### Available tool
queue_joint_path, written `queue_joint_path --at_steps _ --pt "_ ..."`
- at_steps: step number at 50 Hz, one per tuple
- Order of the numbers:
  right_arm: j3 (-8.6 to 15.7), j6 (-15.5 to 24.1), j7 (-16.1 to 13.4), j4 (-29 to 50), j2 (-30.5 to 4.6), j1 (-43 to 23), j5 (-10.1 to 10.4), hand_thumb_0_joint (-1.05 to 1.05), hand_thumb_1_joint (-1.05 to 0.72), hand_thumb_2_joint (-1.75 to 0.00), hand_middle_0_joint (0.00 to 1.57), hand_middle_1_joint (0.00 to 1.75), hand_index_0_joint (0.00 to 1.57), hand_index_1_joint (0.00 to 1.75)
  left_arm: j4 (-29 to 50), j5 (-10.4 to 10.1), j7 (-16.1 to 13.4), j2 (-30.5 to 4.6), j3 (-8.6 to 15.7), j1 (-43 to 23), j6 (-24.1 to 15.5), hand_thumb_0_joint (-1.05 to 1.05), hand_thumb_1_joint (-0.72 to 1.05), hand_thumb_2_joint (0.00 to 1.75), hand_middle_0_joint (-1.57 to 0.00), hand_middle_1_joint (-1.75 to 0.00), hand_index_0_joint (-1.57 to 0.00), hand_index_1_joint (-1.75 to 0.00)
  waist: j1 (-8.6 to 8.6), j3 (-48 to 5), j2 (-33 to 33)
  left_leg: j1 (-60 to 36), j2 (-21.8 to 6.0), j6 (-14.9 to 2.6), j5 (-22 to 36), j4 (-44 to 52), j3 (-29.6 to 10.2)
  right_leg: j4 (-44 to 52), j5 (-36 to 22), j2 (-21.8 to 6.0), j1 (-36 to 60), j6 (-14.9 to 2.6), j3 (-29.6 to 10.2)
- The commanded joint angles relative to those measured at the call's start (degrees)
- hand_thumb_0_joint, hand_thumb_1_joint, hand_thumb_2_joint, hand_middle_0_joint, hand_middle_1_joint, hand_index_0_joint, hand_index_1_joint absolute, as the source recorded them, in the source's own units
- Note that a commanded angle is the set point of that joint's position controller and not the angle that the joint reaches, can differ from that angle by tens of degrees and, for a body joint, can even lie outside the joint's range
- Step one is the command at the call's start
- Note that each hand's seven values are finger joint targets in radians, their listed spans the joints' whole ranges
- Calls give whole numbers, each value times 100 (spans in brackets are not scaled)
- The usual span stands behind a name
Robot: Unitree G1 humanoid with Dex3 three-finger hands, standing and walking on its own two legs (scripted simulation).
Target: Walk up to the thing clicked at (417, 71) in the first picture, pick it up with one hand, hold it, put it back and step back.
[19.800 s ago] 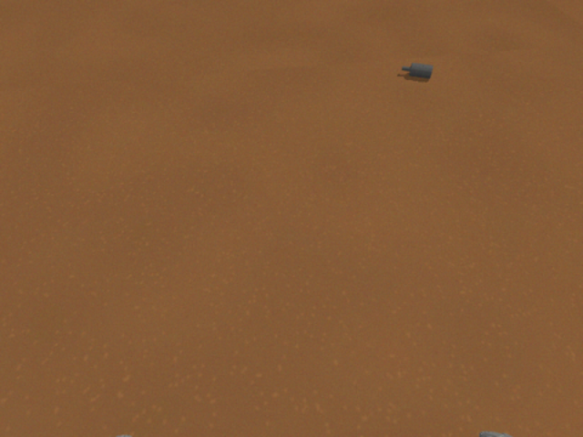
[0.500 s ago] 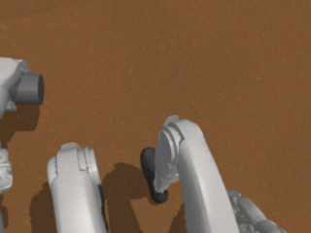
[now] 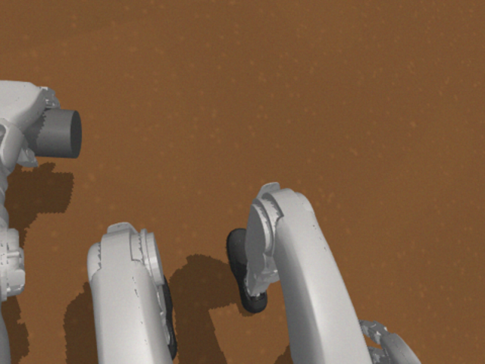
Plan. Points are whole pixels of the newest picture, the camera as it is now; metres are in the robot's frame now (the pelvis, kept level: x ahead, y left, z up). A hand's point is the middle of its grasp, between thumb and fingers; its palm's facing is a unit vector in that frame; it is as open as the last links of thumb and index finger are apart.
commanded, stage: lift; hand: left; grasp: from above
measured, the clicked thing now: (11, 129) +0.50 +0.29 -0.19
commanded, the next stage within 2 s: hold in 1.58 s
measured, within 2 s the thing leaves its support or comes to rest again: neither
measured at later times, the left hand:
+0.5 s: hand out of the picture +0.44 +0.27 -0.05, palm faces -0.50 -0.03 -0.86, open 10.5 cm
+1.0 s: hand out of the picture +0.38 +0.26 +0.16, palm faces -0.48 -0.05 -0.88, open 10.6 cm
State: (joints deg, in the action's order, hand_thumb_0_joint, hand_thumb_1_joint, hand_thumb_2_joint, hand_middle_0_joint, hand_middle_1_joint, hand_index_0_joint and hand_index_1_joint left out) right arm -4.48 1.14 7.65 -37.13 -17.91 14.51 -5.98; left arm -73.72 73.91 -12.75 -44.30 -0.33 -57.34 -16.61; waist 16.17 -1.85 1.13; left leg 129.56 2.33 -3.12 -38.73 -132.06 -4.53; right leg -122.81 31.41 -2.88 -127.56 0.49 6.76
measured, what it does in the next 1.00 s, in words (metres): rises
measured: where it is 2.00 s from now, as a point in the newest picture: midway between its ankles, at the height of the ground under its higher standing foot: (206, 307)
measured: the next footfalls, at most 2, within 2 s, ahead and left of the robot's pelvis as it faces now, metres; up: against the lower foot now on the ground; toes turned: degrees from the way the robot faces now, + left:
none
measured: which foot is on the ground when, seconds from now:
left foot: down 0.00-1.00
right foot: down 0.00-1.00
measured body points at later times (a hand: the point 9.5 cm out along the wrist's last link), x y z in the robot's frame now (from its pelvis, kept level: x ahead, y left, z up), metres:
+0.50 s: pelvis +0.01 +0.00 +0.08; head +0.22 +0.06 +0.47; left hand +0.46 +0.27 +0.00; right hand +0.10 -0.28 -0.03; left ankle +0.08 +0.10 -0.33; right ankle +0.13 -0.12 -0.33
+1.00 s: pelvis +0.03 +0.01 +0.25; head +0.14 +0.03 +0.69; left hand +0.40 +0.26 +0.21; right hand +0.14 -0.25 +0.13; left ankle +0.08 +0.10 -0.33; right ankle +0.13 -0.12 -0.33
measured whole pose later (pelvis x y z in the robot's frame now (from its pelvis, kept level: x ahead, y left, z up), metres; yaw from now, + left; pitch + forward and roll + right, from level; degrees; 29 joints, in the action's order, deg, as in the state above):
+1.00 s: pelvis +0.03 +0.01 +0.25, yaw +4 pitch +23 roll -4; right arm 0.9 -2.4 -1.7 -41.0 -13.6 12.3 2.1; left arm -48.6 60.6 -5.3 -29.5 -7.7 -25.2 -11.2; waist 5.5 -10.0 2.2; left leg 73.3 0.4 -2.6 -33.9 -84.2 -0.9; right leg -78.5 27.1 0.1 -74.3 1.2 2.1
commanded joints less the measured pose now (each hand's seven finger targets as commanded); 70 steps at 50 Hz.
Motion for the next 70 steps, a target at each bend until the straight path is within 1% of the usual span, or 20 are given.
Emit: queue_joint_path --at_steps 1,9,11,16,19,22,27,33,34,37,42,46,48,49,50,52,53,55,57,70 --pt "627 -12 -118 63 -1520 1276 78 0 -90 -91 20 30 20 30 1245 -296 -190 -1390 333 -2166 77 0 76 78 -118 -42 -113 -48 -13 -4567 2173 -3573 30 244 1143 1944 -112 1063 -651 229 2084 -392 83" --pt "775 -174 -176 111 -1395 1222 238 0 -90 -91 20 30 20 30 1799 -620 216 -1199 289 -1604 137 0 80 82 -121 -46 -116 -52 -194 -4710 1882 -3593 32 165 1152 2243 147 1496 -708 225 2741 -361 -108" --pt "845 -200 -216 133 -1428 1176 273 0 -90 -91 20 30 20 30 2070 -710 269 -1292 409 -1558 115 0 80 83 -122 -44 -116 -50 -284 -4687 1755 -3698 54 180 995 2402 21 1587 -551 204 2616 -384 -122" --pt "921 -244 -294 221 -1300 1006 367 0 -90 -91 20 30 20 30 2432 -885 343 -1017 332 -1040 81 0 79 81 -122 -42 -116 -48 -369 -4675 1573 -4121 15 166 855 2809 -41 1900 -541 219 2915 -323 -181" --pt "975 -272 -352 260 -1234 929 427 0 -90 -91 20 30 20 30 2957 -979 366 -1028 354 -1029 83 0 80 83 -121 -44 -116 -50 -495 -5141 1734 -4543 -16 143 1025 3049 14 2041 -725 237 3297 -288 -245" --pt "980 -284 -403 225 -1145 870 470 0 -90 -91 20 30 20 30 3005 -1106 420 -692 191 -718 133 0 81 84 -123 -43 -117 -50 -472 -4866 1446 -4712 -36 133 1166 3246 4 2326 -838 251 3551 -259 -247" --pt "1036 -320 -549 242 -1101 725 567 0 -90 -90 20 30 20 30 3427 -1173 444 -731 240 -460 242 0 80 81 -122 -40 -116 -46 -663 -4931 1532 -5443 -75 171 1177 3883 -100 2732 -805 266 3971 -242 -253" --pt "972 -345 -706 264 -912 551 637 0 -90 -90 20 30 20 30 3356 -1275 557 -403 107 447 377 0 80 86 -123 -43 -116 -51 -771 -4571 1037 -5915 -70 131 1430 4448 15 3493 -945 315 4892 -210 -304" --pt "988 -350 -741 272 -895 516 653 0 -90 -90 20 30 20 30 3800 -1334 566 -393 92 123 355 0 82 87 -125 -42 -117 -50 -768 -4739 1113 -6122 -87 143 1448 4595 14 3603 -980 319 5048 -217 -319" --pt "944 -339 -824 220 -774 397 687 0 -90 -90 20 30 20 30 3704 -1421 600 -176 -22 568 390 0 83 90 -127 -43 -119 -52 -811 -4273 920 -6301 -113 133 1452 4953 68 4031 -992 361 5452 -207 -339" --pt "932 -293 -951 170 -680 257 746 0 -90 -90 20 30 20 30 3825 -1412 529 -175 6 961 452 0 82 91 -128 -40 -119 -50 -976 -3963 912 -6998 -161 178 1233 5730 37 4709 -839 424 6153 -202 -390" --pt "883 -217 -1031 66 -595 181 798 0 -90 -90 20 30 20 30 3627 -1450 450 110 -174 1112 552 0 80 93 -129 -39 -118 -50 -958 -3214 768 -7331 -216 194 948 6392 -45 5291 -651 472 6484 -172 -423" --pt "897 -165 -1069 17 -586 159 814 0 -90 -90 20 30 20 30 3672 -1421 388 55 -143 1124 539 0 80 89 -126 -41 -117 -50 -991 -3296 677 -7621 -212 198 1052 6585 -34 5553 -717 488 6836 -174 -471" --pt "873 -144 -1069 -18 -569 154 803 0 -90 -90 20 30 20 30 3327 -1410 398 250 -271 1361 569 0 79 90 -126 -40 -117 -50 -973 -2964 611 -7602 -216 210 1169 6674 -20 5642 -782 486 6868 -178 -472" --pt "895 -112 -1083 -12 -547 137 819 0 -90 -90 20 30 20 30 3677 -1456 401 339 -364 1175 541 0 79 91 -127 -41 -117 -51 -1015 -3091 598 -7831 -225 192 1173 6807 15 5835 -803 494 7105 -173 -494" --pt "889 -70 -1094 -43 -571 149 823 0 -90 -90 20 30 20 30 3404 -1443 377 308 -322 1343 563 0 77 91 -127 -38 -116 -49 -1054 -2787 634 -8034 -252 217 1078 7142 -55 6041 -762 495 7234 -165 -490" --pt "877 -47 -1088 -55 -547 151 825 0 -90 -90 20 30 20 30 3404 -1444 386 521 -480 1350 560 0 76 89 -125 -40 -115 -50 -1032 -2674 625 -8129 -268 223 1109 7246 -58 6142 -805 510 7308 -168 -482" --pt "901 -14 -1093 -69 -565 143 819 0 -90 -90 20 30 20 30 3324 -1396 350 346 -343 1472 570 0 77 90 -125 -41 -115 -51 -1132 -2658 549 -8353 -275 225 1173 7453 -55 6353 -862 514 7566 -162 -489" --pt "882 25 -1085 -30 -541 152 816 0 -90 -90 20 30 20 30 3453 -1413 370 624 -556 1389 566 0 78 89 -125 -41 -116 -51 -1118 -2556 556 -8546 -275 218 1198 7677 -39 6549 -942 543 7779 -157 -482" --pt "971 60 -1075 -2 -543 172 812 0 -90 -90 20 30 20 30 3600 -1392 363 560 -454 1862 743 0 79 85 -122 -45 -115 -52 -1293 -2355 346 -9773 -179 255 2729 8434 295 7600 -2015 546 9167 -203 -591"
